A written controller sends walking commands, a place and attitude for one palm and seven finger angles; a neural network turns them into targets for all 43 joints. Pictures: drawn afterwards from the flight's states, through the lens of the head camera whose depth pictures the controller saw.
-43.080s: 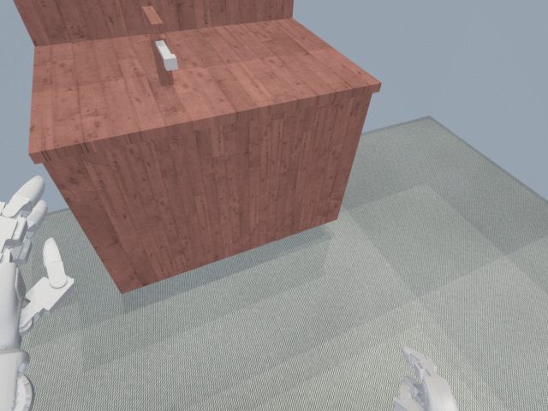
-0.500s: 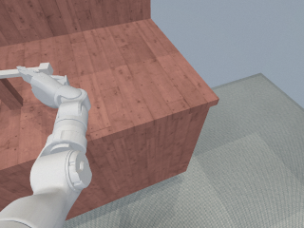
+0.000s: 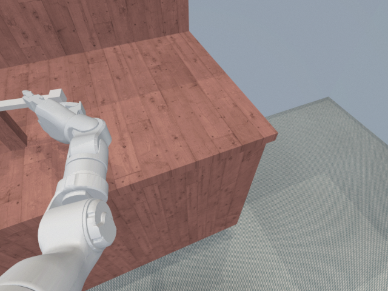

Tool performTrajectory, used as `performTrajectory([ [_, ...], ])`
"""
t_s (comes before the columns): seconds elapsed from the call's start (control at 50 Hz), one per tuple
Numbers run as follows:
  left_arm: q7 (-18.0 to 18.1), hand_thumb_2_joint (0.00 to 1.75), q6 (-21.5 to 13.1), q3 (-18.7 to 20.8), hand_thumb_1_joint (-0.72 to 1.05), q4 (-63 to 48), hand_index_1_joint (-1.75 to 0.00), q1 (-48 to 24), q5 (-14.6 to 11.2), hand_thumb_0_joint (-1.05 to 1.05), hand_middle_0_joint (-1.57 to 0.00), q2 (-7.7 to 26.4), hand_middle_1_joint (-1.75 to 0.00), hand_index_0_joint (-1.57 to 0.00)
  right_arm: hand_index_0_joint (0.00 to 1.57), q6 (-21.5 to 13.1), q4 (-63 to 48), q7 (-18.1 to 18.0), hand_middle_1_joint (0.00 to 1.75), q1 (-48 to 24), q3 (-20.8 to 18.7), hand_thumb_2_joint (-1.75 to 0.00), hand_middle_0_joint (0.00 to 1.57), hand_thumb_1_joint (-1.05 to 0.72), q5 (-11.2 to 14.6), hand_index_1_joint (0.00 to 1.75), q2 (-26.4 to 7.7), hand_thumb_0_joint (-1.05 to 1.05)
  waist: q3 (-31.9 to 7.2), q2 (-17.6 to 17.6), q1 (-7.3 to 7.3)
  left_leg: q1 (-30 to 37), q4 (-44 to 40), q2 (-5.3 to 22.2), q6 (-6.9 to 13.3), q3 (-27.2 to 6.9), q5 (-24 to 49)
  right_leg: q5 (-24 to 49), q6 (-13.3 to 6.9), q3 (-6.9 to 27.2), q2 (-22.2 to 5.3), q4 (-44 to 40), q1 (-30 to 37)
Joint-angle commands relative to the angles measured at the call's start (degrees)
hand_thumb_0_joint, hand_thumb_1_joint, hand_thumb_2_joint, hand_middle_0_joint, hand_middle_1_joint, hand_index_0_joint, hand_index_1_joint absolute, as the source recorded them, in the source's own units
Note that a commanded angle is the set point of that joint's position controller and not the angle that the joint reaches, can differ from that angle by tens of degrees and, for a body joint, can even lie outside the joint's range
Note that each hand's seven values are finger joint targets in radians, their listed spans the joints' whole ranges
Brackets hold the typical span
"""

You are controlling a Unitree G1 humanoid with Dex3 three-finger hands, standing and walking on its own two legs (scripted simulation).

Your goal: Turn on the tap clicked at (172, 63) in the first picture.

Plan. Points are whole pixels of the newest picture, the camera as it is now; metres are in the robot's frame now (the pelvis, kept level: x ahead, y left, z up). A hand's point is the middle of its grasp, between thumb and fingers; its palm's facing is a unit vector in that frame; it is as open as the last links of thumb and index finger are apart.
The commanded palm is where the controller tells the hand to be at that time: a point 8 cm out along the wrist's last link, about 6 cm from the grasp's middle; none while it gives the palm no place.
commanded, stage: lift the hand up off the lever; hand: left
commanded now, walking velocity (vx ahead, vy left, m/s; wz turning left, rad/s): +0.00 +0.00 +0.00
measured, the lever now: (57, 98) +0.50 +0.28 +0.14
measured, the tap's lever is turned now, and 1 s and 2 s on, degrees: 79 79 79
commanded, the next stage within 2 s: none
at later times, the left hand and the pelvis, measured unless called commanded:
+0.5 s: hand (77, 105) +0.45 +0.22 +0.16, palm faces +0.83 -0.55 -0.10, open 7.8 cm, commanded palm +0.40 +0.23 +0.17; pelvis +0.00 +0.00 +0.00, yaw +0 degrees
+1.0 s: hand (73, 102) +0.44 +0.21 +0.18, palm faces +0.82 -0.56 -0.10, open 7.8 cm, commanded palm +0.39 +0.23 +0.19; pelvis -0.02 -0.01 +0.01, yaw +1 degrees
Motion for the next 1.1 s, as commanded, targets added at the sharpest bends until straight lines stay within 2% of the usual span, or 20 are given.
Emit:
performTrajectory([
  [0.0, 0.34, 0.9, -1.92, -4.22, 0.9, -15.08, -0.15, -25.39, 2.45, 0.0, -0.15, 10.71, -0.15, -0.15, 0.2, -1.98, -5.02, -0.37, 0.3, 0.81, -2.27, -0.9, 0.2, -0.9, 0.4, 0.3, -7.6, 0.0, -19.07, -0.11, 0.51, 14.08, -1.5, 0.21, 2.27, 0.26, 20.18, 28.23, 4.72, 2.65, -3.29, -4.72, 7.63],
  [0.02, 0.38, 0.9, -1.68, -5.97, 0.9, -15.42, -0.15, -26.65, 2.48, 0.0, -0.15, 8.88, -0.15, -0.15, 0.2, -2.2, -4.89, -0.29, 0.3, 0.47, -2.13, -0.9, 0.2, -0.9, 0.54, 0.3, -7.42, 0.0, -17.89, -0.14, -0.08, 14.84, -1.76, 0.46, 2.24, 0.25, 20.29, 26.95, 4.56, 2.43, -3.04, -4.95, 6.23],
  [0.1, 0.73, 0.9, -1.35, -5.41, 0.9, -17.58, -0.15, -28.27, 2.13, 0.0, -0.15, 9.45, -0.15, -0.15, 0.2, -2.7, -4.45, -0.53, 0.3, -0.49, -2.28, -0.9, 0.2, -0.9, 0.49, 0.3, -7.51, 0.0, -17.77, -0.53, 0.16, 15.68, -2.02, 0.34, 2.1, -0.44, 19.45, 24.99, 4.29, 2.43, -2.91, -5.36, 5.99],
  [0.12, 0.58, 0.9, -1.51, -7.48, 0.9, -19.37, -0.15, -28.99, 1.98, 0.0, -0.15, 7.14, -0.15, -0.15, 0.2, -2.93, -4.59, -0.46, 0.3, -0.85, -2.33, -0.9, 0.2, -0.9, 0.59, 0.3, -7.1, 0.0, -19.01, 0.65, 0.02, 17.14, -1.97, 0.42, 1.88, -0.39, 20.61, 25.08, 4.18, 2.48, -2.82, -5.1, 5.55],
  [0.2, 0.99, 0.9, -0.07, -5.75, 0.9, -19.58, -0.15, -26.54, 1.73, 0.0, -0.15, 8.02, -0.15, -0.15, 0.2, -2.98, -4.35, -0.63, 0.3, -1.52, -2.34, -0.9, 0.2, -0.9, 0.42, 0.3, -7.16, 0.0, -20.0, -0.12, 1.04, 17.74, -1.79, 0.35, 1.56, -0.35, 23.08, 27.49, 4.16, 2.26, -2.94, -4.75, 7.14],
  [0.24, 0.89, 0.9, 1.31, -5.63, 0.9, -18.12, -0.15, -24.47, 1.26, 0.0, -0.15, 7.68, -0.15, -0.15, 0.2, -2.71, -4.63, -0.75, 0.3, -1.96, -2.13, -0.9, 0.2, -0.9, 0.69, 0.3, -7.02, 0.0, -18.94, -2.87, 1.31, 16.32, -2.32, 0.32, 1.51, 0.01, 22.47, 28.09, 4.37, 2.19, -3.07, -4.94, 8.35],
  [0.28, 0.84, 0.9, 2.5, -6.46, 0.9, -18.64, -0.15, -26.05, 1.27, 0.0, -0.15, 7.01, -0.15, -0.15, 0.2, -2.66, -4.82, -0.95, 0.3, -2.8, -1.85, -0.9, 0.2, -0.9, 0.73, 0.3, -6.96, 0.0, -17.29, -2.48, 0.96, 15.16, -2.66, 0.12, 1.62, 0.48, 20.75, 28.52, 4.65, 2.42, -3.45, -5.45, 8.44],
  [0.3, 0.84, 0.9, 2.69, -5.35, 0.9, -18.91, -0.15, -26.51, 1.49, 0.0, -0.15, 8.59, -0.15, -0.15, 0.2, -2.58, -4.52, -1.1, 0.3, -2.89, -2.0, -0.9, 0.2, -0.9, 0.78, 0.3, -7.18, 0.0, -17.6, -1.57, 1.34, 15.85, -2.91, 0.2, 1.54, 0.07, 21.16, 27.18, 4.25, 2.37, -3.35, -5.49, 8.35],
  [0.36, 1.12, 0.9, 3.19, -7.15, 0.9, -20.99, -0.15, -26.89, 1.62, 0.0, -0.15, 6.38, -0.15, -0.15, 0.2, -2.98, -4.9, -1.08, 0.3, -3.57, -1.82, -0.9, 0.2, -0.9, 0.82, 0.3, -6.62, 0.0, -18.52, -2.11, 1.27, 16.69, -2.77, 0.28, 1.59, 0.41, 21.7, 28.6, 4.49, 2.5, -3.43, -5.57, 8.62],
  [0.4, 1.1, 0.9, 3.59, -5.6, 0.9, -20.06, -0.15, -25.78, 1.85, 0.0, -0.15, 8.37, -0.15, -0.15, 0.2, -2.97, -4.64, -1.24, 0.3, -3.78, -1.82, -0.9, 0.2, -0.9, 0.83, 0.3, -6.83, 0.0, -17.53, -2.03, 1.81, 15.79, -3.12, 0.27, 1.49, -0.02, 21.15, 27.83, 4.33, 2.4, -3.43, -5.58, 8.78],
  [0.48, 0.92, 0.9, 4.13, -5.98, 0.9, -20.61, -0.15, -25.87, 1.66, 0.0, -0.15, 8.2, -0.15, -0.15, 0.2, -3.32, -4.85, -1.72, 0.3, -4.36, -1.66, -0.9, 0.2, -0.9, 1.01, 0.3, -6.66, 0.0, -17.96, -3.85, 1.4, 14.55, -3.4, 0.04, 1.72, 0.7, 18.76, 29.36, 5.13, 3.18, -4.13, -6.2, 10.36],
  [0.6, 0.09, 0.9, 5.02, -5.37, 0.9, -21.04, -0.15, -26.92, 1.27, 0.0, -0.15, 9.84, -0.15, -0.15, 0.2, -3.68, -4.62, -2.39, 0.3, -4.87, -1.47, -0.9, 0.2, -0.9, 1.32, 0.3, -6.85, 0.0, -17.29, -2.41, 2.04, 14.18, -4.36, -0.33, 1.8, 0.71, 17.07, 28.54, 5.13, 3.54, -4.41, -6.93, 11.15],
  [0.68, 0.03, 0.9, 5.12, -7.57, 0.9, -22.46, -0.15, -26.68, 1.1, 0.0, -0.15, 7.5, -0.15, -0.15, 0.2, -4.45, -4.75, -2.3, 0.3, -5.23, -1.33, -0.9, 0.2, -0.9, 1.48, 0.3, -6.48, 0.0, -17.34, -2.22, 1.83, 15.08, -4.65, -0.33, 1.84, 0.88, 16.63, 27.69, 5.15, 3.46, -4.27, -7.42, 10.88],
  [0.78, -0.45, 0.9, 5.81, -7.76, 0.9, -22.0, -0.15, -25.91, 0.28, 0.0, -0.15, 7.41, -0.15, -0.15, 0.2, -4.9, -4.58, -2.67, 0.3, -5.87, -1.25, -0.9, 0.2, -0.9, 1.77, 0.3, -6.57, 0.0, -15.71, -3.65, 1.82, 14.43, -5.43, -0.4, 1.87, 0.97, 15.03, 26.77, 5.41, 3.68, -4.52, -8.33, 11.31],
  [0.86, -0.35, 0.9, 6.42, -7.1, 0.9, -21.53, -0.15, -28.54, -0.03, 0.0, -0.15, 9.06, -0.15, -0.15, 0.2, -5.14, -4.18, -3.09, 0.3, -6.64, -0.95, -0.9, 0.2, -0.9, 1.9, 0.3, -6.73, 0.0, -14.47, -3.82, 1.6, 13.64, -6.07, -0.53, 2.02, 1.02, 12.72, 24.53, 5.71, 4.33, -4.93, -9.34, 10.86],
  [0.9, -0.01, 0.9, 6.31, -5.31, 0.9, -22.39, -0.15, -28.45, 0.36, 0.0, -0.15, 11.21, -0.15, -0.15, 0.2, -5.09, -4.21, -3.33, 0.3, -6.9, -1.15, -0.9, 0.2, -0.9, 1.81, 0.3, -6.78, 0.0, -15.57, -2.49, 2.61, 13.82, -6.35, -0.57, 1.96, 0.88, 13.01, 24.22, 5.36, 4.32, -4.82, -9.15, 11.69],
  [0.92, 0.14, 0.9, 6.33, -6.49, 0.9, -22.09, -0.15, -29.29, 0.52, 0.0, -0.15, 10.01, -0.15, -0.15, 0.2, -5.28, -4.13, -3.28, 0.3, -6.89, -1.03, -0.9, 0.2, -0.9, 1.79, 0.3, -6.57, 0.0, -15.7, -2.86, 2.05, 14.06, -6.32, -0.54, 2.04, 1.12, 13.16, 24.2, 5.42, 4.22, -4.76, -9.05, 11.25],
  [0.98, 0.54, 0.9, 6.34, -5.44, 0.9, -22.04, -0.15, -30.3, 1.11, 0.0, -0.15, 11.63, -0.15, -0.15, 0.2, -5.38, -4.07, -3.29, 0.3, -6.64, -0.85, -0.9, 0.2, -0.9, 1.6, 0.3, -6.54, 0.0, -16.44, -3.73, 2.09, 13.27, -6.04, -0.47, 1.98, 1.15, 12.99, 25.87, 5.89, 4.74, -5.25, -8.86, 12.08],
  [1.0, 0.44, 0.9, 6.52, -3.85, 0.9, -21.51, -0.15, -28.34, 1.2, 0.0, -0.15, 13.16, -0.15, -0.15, 0.2, -5.2, -4.06, -3.45, 0.3, -6.79, -1.07, -0.9, 0.2, -0.9, 1.58, 0.3, -6.64, 0.0, -17.06, -2.8, 3.05, 13.24, -6.07, -0.58, 1.92, 1.11, 13.43, 26.42, 5.73, 4.7, -5.13, -8.57, 12.9],
  [1.08, -0.33, 0.9, 7.45, -5.92, 0.9, -20.16, -0.15, -27.85, 0.68, 0.0, -0.15, 10.88, -0.15, -0.15, 0.2, -5.25, -4.42, -3.49, 0.3, -6.73, -0.73, -0.9, 0.2, -0.9, 1.82, 0.3, -6.63, 0.0, -15.71, -4.97, 2.21, 12.73, -6.45, -0.5, 1.93, 1.42, 12.96, 27.32, 6.24, 4.75, -5.38, -9.08, 12.94],
])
